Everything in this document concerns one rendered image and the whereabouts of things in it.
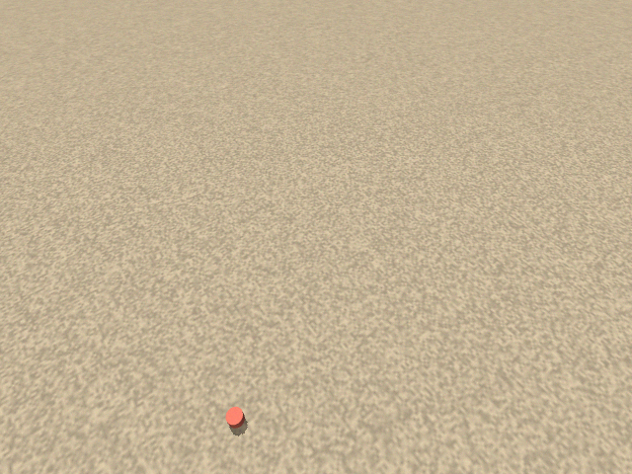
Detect tin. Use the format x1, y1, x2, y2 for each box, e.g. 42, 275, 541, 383
226, 407, 245, 429

